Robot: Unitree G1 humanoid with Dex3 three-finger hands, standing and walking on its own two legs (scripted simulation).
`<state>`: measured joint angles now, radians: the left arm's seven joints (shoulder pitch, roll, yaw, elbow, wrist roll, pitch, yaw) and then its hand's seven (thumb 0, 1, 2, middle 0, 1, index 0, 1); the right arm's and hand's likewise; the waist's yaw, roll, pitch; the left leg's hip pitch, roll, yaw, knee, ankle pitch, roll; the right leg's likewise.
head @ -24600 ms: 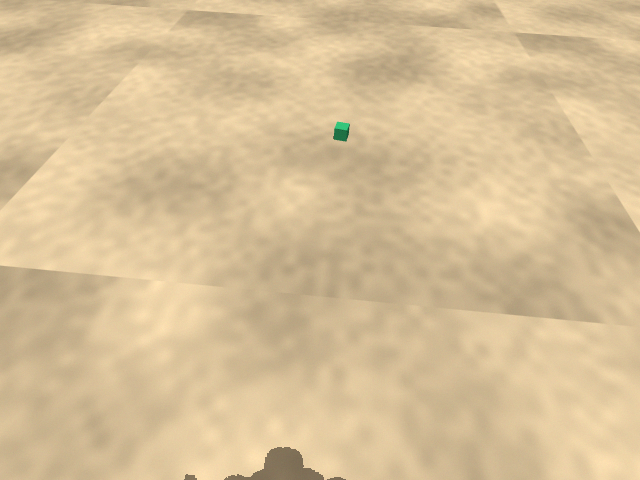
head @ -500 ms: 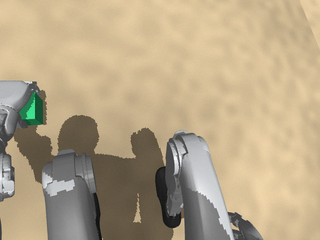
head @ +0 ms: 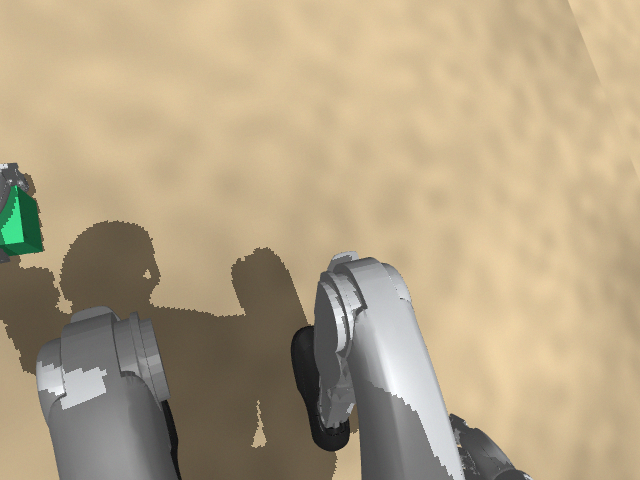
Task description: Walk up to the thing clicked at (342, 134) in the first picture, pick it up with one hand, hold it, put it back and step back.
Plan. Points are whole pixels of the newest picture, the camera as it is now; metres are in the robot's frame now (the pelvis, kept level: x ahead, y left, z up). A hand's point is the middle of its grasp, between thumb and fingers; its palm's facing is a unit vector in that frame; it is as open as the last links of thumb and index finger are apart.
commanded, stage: rest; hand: left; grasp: from above
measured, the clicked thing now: out of the picture +0.44 +0.30 -0.24
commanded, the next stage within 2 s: open in 0.66 s
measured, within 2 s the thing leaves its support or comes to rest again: neither
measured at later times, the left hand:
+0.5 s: hand out of the picture +0.44 +0.30 -0.23, palm faces -0.46 -0.07 -0.88, open 10.2 cm
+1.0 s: hand out of the picture +0.44 +0.30 -0.23, palm faces -0.47 -0.06 -0.88, open 10.7 cm
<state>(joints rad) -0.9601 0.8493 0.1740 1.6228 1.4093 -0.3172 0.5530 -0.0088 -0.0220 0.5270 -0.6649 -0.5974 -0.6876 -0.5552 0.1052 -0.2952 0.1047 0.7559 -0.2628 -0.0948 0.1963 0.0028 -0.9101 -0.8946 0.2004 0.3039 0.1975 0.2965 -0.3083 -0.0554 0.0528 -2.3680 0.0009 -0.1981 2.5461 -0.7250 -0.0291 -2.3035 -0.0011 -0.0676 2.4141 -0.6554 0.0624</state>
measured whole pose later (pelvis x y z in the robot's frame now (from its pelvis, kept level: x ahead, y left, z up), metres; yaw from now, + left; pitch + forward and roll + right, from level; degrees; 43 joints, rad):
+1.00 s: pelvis -0.01 +0.01 -0.01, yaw -3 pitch +26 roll -13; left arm -1.00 0.94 0.08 1.76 1.39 -0.31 0.64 -0.01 -0.09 0.73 -0.54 -0.69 -0.54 -0.68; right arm 0.08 -0.33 0.24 0.74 -0.32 -0.21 0.26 0.00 -0.90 -0.90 0.20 0.30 0.20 0.30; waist -0.36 -0.10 0.12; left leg -2.35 0.00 -0.25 2.60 -0.73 -0.01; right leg -2.25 0.02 -0.11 2.41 -0.64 0.07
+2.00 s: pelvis +0.00 +0.01 +0.00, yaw -3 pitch +29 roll -13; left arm -0.99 0.88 0.15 1.64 1.34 -0.20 0.70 0.00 -0.51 0.98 -0.09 -1.02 -0.10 -1.00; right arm 0.10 -0.34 0.20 0.72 -0.29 -0.24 0.32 0.00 -0.90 -0.89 0.20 0.30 0.20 0.30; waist -0.35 -0.09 0.10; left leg -2.35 0.01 -0.24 2.57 -0.73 -0.02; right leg -2.27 0.02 -0.11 2.38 -0.64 0.07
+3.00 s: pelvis -0.01 +0.01 +0.05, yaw +3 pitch +34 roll -8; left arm -0.93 0.71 0.08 1.39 1.24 -0.16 0.35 0.00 -0.38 0.93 -0.19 -0.90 -0.19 -0.89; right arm 0.23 -0.25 0.06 0.75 -0.12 -0.05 0.16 0.01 -0.90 -0.89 0.20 0.30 0.20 0.30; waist -0.26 0.05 -0.08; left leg -2.30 0.00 -0.12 2.36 -0.66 0.01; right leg -2.24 -0.02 -0.02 2.26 -0.63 0.05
